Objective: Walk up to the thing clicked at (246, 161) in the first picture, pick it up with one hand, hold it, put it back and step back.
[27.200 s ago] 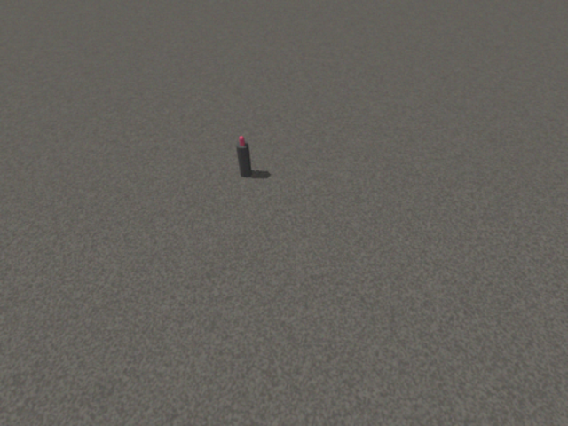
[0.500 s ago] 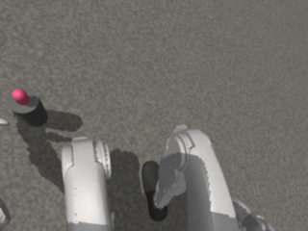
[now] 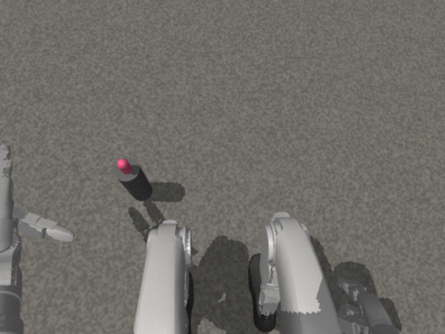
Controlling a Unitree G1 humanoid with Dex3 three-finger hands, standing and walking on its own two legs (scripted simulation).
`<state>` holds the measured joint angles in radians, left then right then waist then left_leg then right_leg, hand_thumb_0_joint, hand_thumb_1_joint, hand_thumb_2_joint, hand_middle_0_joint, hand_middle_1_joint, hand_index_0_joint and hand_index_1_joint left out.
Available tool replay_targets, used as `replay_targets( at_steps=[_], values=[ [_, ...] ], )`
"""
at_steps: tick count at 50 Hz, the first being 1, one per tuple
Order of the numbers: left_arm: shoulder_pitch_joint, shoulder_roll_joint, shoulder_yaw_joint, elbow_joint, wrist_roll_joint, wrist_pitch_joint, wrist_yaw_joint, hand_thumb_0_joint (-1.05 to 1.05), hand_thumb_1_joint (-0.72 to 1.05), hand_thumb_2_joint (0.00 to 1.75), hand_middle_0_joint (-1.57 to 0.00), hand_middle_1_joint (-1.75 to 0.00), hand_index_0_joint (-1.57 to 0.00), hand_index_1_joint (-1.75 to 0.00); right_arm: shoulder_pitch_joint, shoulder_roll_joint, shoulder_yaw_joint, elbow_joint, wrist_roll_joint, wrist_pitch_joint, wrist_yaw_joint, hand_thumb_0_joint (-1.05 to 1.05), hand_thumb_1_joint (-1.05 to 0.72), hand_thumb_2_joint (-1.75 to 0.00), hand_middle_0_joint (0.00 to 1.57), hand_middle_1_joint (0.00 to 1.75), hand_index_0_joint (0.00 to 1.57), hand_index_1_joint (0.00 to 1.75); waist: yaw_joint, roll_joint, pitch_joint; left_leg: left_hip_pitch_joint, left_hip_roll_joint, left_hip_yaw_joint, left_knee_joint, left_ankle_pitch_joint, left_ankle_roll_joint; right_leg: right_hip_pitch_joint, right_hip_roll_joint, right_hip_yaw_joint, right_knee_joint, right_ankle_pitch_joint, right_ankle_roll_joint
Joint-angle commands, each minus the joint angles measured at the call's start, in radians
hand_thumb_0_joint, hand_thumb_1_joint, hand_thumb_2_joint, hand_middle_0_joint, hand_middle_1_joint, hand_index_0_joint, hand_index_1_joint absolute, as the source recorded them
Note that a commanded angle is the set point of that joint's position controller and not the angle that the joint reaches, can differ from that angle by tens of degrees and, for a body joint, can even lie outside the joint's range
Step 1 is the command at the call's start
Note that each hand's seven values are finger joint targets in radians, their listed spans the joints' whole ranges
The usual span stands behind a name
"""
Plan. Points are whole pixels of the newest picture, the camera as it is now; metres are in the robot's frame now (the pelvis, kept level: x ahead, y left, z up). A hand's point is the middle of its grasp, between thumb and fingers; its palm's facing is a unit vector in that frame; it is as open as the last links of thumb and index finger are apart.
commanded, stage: home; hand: left
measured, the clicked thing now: (133, 178) +0.45 +0.24 -0.32
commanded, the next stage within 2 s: none
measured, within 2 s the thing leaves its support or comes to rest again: neither
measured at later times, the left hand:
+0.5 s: hand (25, 219) +0.29 +0.23 +0.12, palm faces +0.17 -0.92 -0.36, open 17.6 cm
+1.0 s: hand out of the picture +0.25 +0.19 +0.21, palm faces +0.16 -0.94 -0.29, open 17.5 cm
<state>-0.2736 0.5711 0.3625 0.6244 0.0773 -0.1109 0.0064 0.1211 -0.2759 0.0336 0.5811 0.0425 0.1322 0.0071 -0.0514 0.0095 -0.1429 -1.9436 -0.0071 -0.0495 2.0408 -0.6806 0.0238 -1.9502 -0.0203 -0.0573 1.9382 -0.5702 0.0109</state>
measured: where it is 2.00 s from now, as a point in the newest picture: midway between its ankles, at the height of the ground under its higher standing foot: (222, 314)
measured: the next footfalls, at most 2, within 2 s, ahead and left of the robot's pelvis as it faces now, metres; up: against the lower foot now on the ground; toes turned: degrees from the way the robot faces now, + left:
none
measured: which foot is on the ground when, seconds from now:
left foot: down 0.00-1.00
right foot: down 0.00-1.00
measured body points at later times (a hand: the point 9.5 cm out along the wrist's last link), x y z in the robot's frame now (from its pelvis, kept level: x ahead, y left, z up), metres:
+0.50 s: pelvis +0.07 -0.01 +0.22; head +0.15 +0.02 +0.66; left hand +0.28 +0.28 +0.15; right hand +0.24 -0.25 +0.13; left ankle +0.08 +0.11 -0.41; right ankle +0.12 -0.13 -0.41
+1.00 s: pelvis +0.09 +0.00 +0.27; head +0.11 +0.00 +0.72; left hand +0.24 +0.24 +0.24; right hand +0.28 -0.23 +0.21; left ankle +0.08 +0.11 -0.41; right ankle +0.12 -0.13 -0.41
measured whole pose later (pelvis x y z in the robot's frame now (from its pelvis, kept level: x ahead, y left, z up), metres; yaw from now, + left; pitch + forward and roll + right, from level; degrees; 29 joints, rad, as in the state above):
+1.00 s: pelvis +0.09 +0.00 +0.27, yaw +3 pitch +8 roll -2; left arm 0.46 0.22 -0.02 0.01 -0.02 0.25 0.15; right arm 0.26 -0.21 0.04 0.47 0.02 -0.09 -0.18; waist -0.02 0.03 -0.12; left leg -0.60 0.01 -0.04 0.97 -0.50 0.00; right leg -0.61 0.01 -0.05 0.90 -0.43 0.00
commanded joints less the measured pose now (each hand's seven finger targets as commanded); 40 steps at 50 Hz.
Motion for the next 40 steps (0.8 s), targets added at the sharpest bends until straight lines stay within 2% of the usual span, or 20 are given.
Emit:
replay_targets(
  at_steps=[1,3,5,9,10,13,15,16,18,19,21,23,24,25,26,27,30,32,35,40],
  values=[
    [-0.051,0.276,0.071,-0.339,-0.025,0.019,0.077,0.00,-0.58,0.04,-0.05,-0.05,-0.05,-0.05,0.082,-0.176,-0.090,-0.127,0.015,-0.046,-0.059,0.00,-0.90,-0.90,0.20,0.30,0.20,0.30,0.008,0.106,-0.643,0.539,0.003,0.003,-0.451,0.075,0.014,0.574,0.024,0.030,-0.374,0.026,-0.038],
    [0.008,0.203,0.039,-0.312,-0.032,0.047,0.095,0.00,-0.57,0.04,-0.05,-0.05,-0.05,-0.05,0.069,-0.152,-0.085,-0.132,0.016,-0.063,-0.079,0.00,-0.90,-0.90,0.20,0.30,0.20,0.30,0.001,0.079,-0.578,0.555,0.001,0.014,-0.502,0.084,0.017,0.636,0.023,0.040,-0.441,0.030,-0.036],
    [0.005,0.220,0.051,-0.367,-0.036,0.060,0.116,0.00,-0.57,0.04,-0.05,-0.05,-0.05,-0.05,0.078,-0.144,-0.085,-0.124,0.015,-0.077,-0.100,0.00,-0.90,-0.90,0.20,0.30,0.20,0.30,0.024,0.113,-0.584,0.650,0.002,0.019,-0.553,0.131,0.012,0.698,0.024,0.046,-0.493,0.067,-0.039],
    [0.143,0.040,-0.055,-0.241,-0.046,0.113,0.135,0.00,-0.61,0.01,-0.04,-0.04,-0.04,-0.04,0.081,-0.119,-0.071,-0.125,0.011,-0.114,-0.118,0.00,-0.90,-0.90,0.20,0.30,0.20,0.30,-0.005,0.078,-0.477,0.754,0.005,0.018,-0.651,0.227,0.008,0.805,0.028,0.031,-0.596,0.157,-0.044],
    [0.121,0.070,-0.039,-0.311,-0.049,0.115,0.142,0.00,-0.61,0.01,-0.04,-0.04,-0.04,-0.04,0.097,-0.119,-0.073,-0.113,0.009,-0.121,-0.123,0.00,-0.90,-0.90,0.20,0.30,0.20,0.30,0.010,0.083,-0.495,0.802,0.005,0.019,-0.672,0.267,0.006,0.846,0.026,0.034,-0.620,0.192,-0.045],
    [0.198,-0.007,-0.097,-0.300,-0.058,0.143,0.151,0.00,-0.60,0.03,-0.05,-0.04,-0.05,-0.04,0.099,-0.104,-0.065,-0.116,0.001,-0.137,-0.128,0.00,-0.90,-0.90,0.20,0.30,0.20,0.30,0.009,0.084,-0.438,0.901,0.008,0.012,-0.765,0.294,-0.002,0.925,0.028,0.027,-0.701,0.208,-0.047],
    [0.226,-0.077,-0.154,-0.278,-0.066,0.165,0.151,0.00,-0.58,0.03,-0.05,-0.05,-0.05,-0.05,0.089,-0.096,-0.062,-0.117,-0.004,-0.150,-0.127,0.00,-0.90,-0.90,0.20,0.30,0.20,0.30,-0.016,0.056,-0.368,0.922,0.011,0.011,-0.815,0.278,0.000,0.969,0.031,0.027,-0.765,0.202,-0.044],
    [0.209,-0.057,-0.137,-0.322,-0.069,0.169,0.157,0.00,-0.58,0.04,-0.05,-0.05,-0.05,-0.05,0.096,-0.099,-0.065,-0.118,-0.004,-0.157,-0.129,0.00,-0.90,-0.90,0.20,0.30,0.20,0.30,-0.001,0.071,-0.357,0.956,0.012,0.011,-0.847,0.279,-0.002,0.998,0.029,0.026,-0.791,0.202,-0.043],
    [0.259,-0.061,-0.152,-0.354,-0.071,0.185,0.160,0.00,-0.58,0.04,-0.05,-0.05,-0.05,-0.05,0.094,-0.094,-0.062,-0.124,-0.003,-0.163,-0.133,0.00,-0.90,-0.90,0.20,0.30,0.20,0.30,0.013,0.078,-0.339,1.021,0.011,0.017,-0.900,0.298,-0.005,1.063,0.028,0.031,-0.848,0.217,-0.042],
    [0.323,-0.116,-0.192,-0.332,-0.074,0.199,0.160,0.00,-0.57,0.04,-0.05,-0.05,-0.05,-0.05,0.086,-0.093,-0.060,-0.142,-0.002,-0.166,-0.133,0.00,-0.90,-0.90,0.20,0.30,0.20,0.30,0.006,0.081,-0.312,1.049,0.012,0.013,-0.935,0.305,-0.010,1.085,0.030,0.025,-0.870,0.221,-0.042],
    [0.324,-0.081,-0.172,-0.445,-0.081,0.210,0.171,0.00,-0.56,0.05,-0.05,-0.05,-0.05,-0.05,0.099,-0.091,-0.061,-0.151,0.001,-0.170,-0.141,0.00,-0.90,-0.90,0.20,0.30,0.20,0.30,0.023,0.098,-0.312,1.122,0.010,0.019,-0.984,0.339,-0.013,1.158,0.030,0.026,-0.921,0.249,-0.039],
    [0.412,-0.162,-0.234,-0.422,-0.084,0.236,0.170,0.00,-0.56,0.05,-0.05,-0.05,-0.05,-0.05,0.098,-0.078,-0.053,-0.169,-0.002,-0.177,-0.146,0.00,-0.90,-0.90,0.20,0.30,0.20,0.30,0.006,0.074,-0.270,1.153,0.011,0.021,-1.029,0.368,-0.013,1.216,0.035,0.017,-0.962,0.283,-0.037],
    [0.388,-0.119,-0.210,-0.522,-0.088,0.237,0.179,0.00,-0.54,0.06,-0.05,-0.05,-0.05,-0.05,0.105,-0.077,-0.054,-0.170,0.002,-0.179,-0.150,0.00,-0.90,-0.90,0.20,0.30,0.20,0.30,0.026,0.101,-0.257,1.189,0.012,0.021,-1.060,0.366,-0.015,1.238,0.033,0.016,-0.983,0.281,-0.036],
    [0.426,-0.127,-0.214,-0.523,-0.086,0.246,0.181,0.00,-0.53,0.07,-0.05,-0.06,-0.05,-0.06,0.114,-0.073,-0.054,-0.176,0.001,-0.180,-0.156,0.00,-0.90,-0.90,0.20,0.30,0.20,0.30,0.019,0.102,-0.259,1.213,0.012,0.024,-1.075,0.384,-0.015,1.271,0.034,0.020,-1.004,0.295,-0.036],
    [0.454,-0.136,-0.229,-0.559,-0.089,0.254,0.183,0.00,-0.55,0.05,-0.05,-0.05,-0.05,-0.05,0.113,-0.067,-0.051,-0.186,0.003,-0.181,-0.161,0.00,-0.90,-0.90,0.20,0.30,0.20,0.30,0.021,0.091,-0.241,1.238,0.012,0.024,-1.100,0.385,-0.016,1.299,0.035,0.017,-1.028,0.296,-0.034],
    [0.541,-0.199,-0.275,-0.506,-0.088,0.272,0.179,0.00,-0.54,0.06,-0.05,-0.05,-0.05,-0.05,0.107,-0.060,-0.049,-0.195,0.000,-0.187,-0.165,0.00,-0.90,-0.90,0.20,0.30,0.20,0.30,0.009,0.058,-0.215,1.239,0.012,0.024,-1.109,0.400,-0.014,1.317,0.037,0.016,-1.046,0.316,-0.031],
    [0.550,-0.173,-0.275,-0.710,-0.093,0.284,0.189,0.00,-0.54,0.06,-0.05,-0.05,-0.05,-0.05,0.115,-0.056,-0.050,-0.214,-0.001,-0.198,-0.184,0.00,-0.90,-0.90,0.20,0.30,0.20,0.30,0.025,0.093,-0.216,1.310,0.013,0.025,-1.159,0.407,-0.017,1.364,0.040,0.011,-1.082,0.318,-0.034],
    [0.672,-0.250,-0.330,-0.679,-0.096,0.309,0.182,0.00,-0.58,0.04,-0.05,-0.05,-0.05,-0.05,0.100,-0.053,-0.048,-0.238,-0.003,-0.211,-0.186,0.00,-0.90,-0.90,0.20,0.30,0.20,0.30,0.019,0.052,-0.143,1.313,0.019,0.015,-1.196,0.401,-0.019,1.365,0.050,-0.006,-1.100,0.304,-0.035],
    [0.669,-0.224,-0.313,-0.776,-0.095,0.313,0.182,0.00,-0.57,0.05,-0.05,-0.05,-0.05,-0.05,0.099,-0.051,-0.049,-0.252,-0.005,-0.225,-0.197,0.00,-0.90,-0.90,0.20,0.30,0.20,0.30,0.026,0.021,-0.118,1.331,0.018,0.016,-1.216,0.406,-0.014,1.400,0.048,-0.006,-1.134,0.311,-0.030],
    [0.716,-0.254,-0.329,-0.798,-0.094,0.322,0.167,0.00,-0.57,0.04,-0.05,-0.05,-0.05,-0.05,0.101,-0.045,-0.047,-0.263,-0.013,-0.249,-0.201,0.00,-0.90,-0.90,0.20,0.30,0.20,0.30,0.015,-0.003,-0.035,1.334,0.011,0.029,-1.237,0.389,-0.009,1.415,0.046,-0.003,-1.171,0.298,-0.025]
  ],
)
